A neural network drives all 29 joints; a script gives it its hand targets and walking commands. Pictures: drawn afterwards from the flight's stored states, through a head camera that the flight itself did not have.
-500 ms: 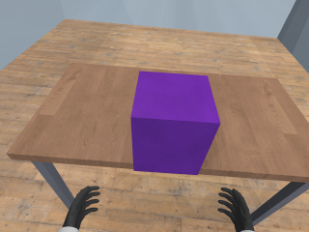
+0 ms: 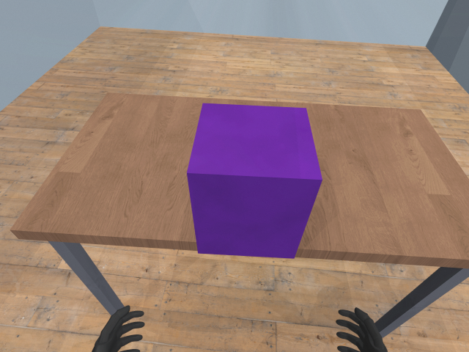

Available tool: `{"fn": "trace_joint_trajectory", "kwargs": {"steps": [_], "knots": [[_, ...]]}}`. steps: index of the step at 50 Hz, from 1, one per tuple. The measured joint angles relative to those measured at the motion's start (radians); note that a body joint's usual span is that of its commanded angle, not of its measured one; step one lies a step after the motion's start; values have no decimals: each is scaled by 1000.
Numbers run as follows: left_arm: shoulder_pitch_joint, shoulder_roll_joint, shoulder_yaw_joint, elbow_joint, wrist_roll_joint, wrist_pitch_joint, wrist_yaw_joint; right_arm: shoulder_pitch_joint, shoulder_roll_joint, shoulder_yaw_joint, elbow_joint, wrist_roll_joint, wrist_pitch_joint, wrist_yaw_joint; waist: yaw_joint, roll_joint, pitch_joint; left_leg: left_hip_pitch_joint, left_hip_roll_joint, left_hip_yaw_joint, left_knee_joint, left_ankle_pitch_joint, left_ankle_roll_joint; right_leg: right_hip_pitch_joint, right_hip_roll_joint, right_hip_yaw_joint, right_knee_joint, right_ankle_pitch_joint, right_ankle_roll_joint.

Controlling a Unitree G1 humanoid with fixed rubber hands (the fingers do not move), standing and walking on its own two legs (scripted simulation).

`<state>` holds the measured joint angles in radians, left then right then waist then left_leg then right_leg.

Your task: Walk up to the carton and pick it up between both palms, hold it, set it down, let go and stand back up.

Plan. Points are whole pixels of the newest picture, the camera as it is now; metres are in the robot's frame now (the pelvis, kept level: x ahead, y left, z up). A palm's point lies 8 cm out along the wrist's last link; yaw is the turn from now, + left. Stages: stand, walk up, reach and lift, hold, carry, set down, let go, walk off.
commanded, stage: set down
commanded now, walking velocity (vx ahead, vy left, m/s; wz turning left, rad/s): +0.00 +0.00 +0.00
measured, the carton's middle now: (250, 183) +0.45 +0.00 +0.03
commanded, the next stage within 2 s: let go in 0.90 s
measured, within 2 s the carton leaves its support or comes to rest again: neither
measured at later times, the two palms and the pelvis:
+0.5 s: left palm out of the picture +0.14 +0.22 -0.07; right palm out of the picture +0.14 -0.20 -0.09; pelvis -0.02 +0.00 +0.00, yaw +0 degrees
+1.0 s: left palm out of the picture +0.14 +0.21 -0.08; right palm out of the picture +0.14 -0.21 -0.10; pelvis -0.02 +0.00 -0.01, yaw +0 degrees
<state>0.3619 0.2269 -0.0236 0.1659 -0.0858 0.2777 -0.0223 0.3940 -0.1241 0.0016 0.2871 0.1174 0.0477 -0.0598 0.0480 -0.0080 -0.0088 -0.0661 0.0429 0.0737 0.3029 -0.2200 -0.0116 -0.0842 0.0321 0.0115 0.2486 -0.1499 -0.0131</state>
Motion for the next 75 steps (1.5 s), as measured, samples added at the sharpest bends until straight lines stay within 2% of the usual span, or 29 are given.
{"fn": "trace_joint_trajectory", "kwargs": {"steps": [11, 23, 32, 44, 54, 68, 75], "knots": [[-67, 8, 31, 95, 15, 63, -3, -48, 44, -8, 59, -58, 60, -5, -8, -11, 15, -38, 3, 3, 23, 4, -4, -55, 3, 2, 55, -12, -6], [-147, -20, 12, 132, 62, 146, 3, -141, 22, -19, 176, -56, 89, 12, -9, -5, 49, -53, -6, 3, 48, -2, 2, -69, -7, 3, 80, -18, 0], [-180, -57, 9, 149, 93, 181, 5, -204, -3, -32, 233, -69, 67, 25, -20, 19, 57, -48, -13, 5, 60, -8, 11, -62, -14, 5, 90, -22, 8], [-209, -63, 18, 191, 125, 203, 11, -256, 11, -41, 335, -90, 45, 44, -21, -2, 73, -43, -11, 3, 75, -12, 7, -61, -13, 3, 112, -30, 3], [-226, -59, 14, 226, 127, 162, 25, -280, 0, -65, 400, -114, -15, 62, -20, -2, 79, -63, -8, 2, 97, -15, 4, -85, -11, 2, 143, -38, -1], [-193, -35, 11, 268, 113, -5, 35, -260, 0, -84, 467, -147, -193, 84, -17, -14, 50, -61, -1, -3, 117, -23, -6, -91, -4, -3, 182, -58, -13], [-151, -20, -6, 266, 91, -44, 38, -249, -4, -100, 498, -169, -238, 93, -28, -24, 37, -67, -2, -9, 126, -27, -8, -101, -5, -9, 202, -70, -17]]}}
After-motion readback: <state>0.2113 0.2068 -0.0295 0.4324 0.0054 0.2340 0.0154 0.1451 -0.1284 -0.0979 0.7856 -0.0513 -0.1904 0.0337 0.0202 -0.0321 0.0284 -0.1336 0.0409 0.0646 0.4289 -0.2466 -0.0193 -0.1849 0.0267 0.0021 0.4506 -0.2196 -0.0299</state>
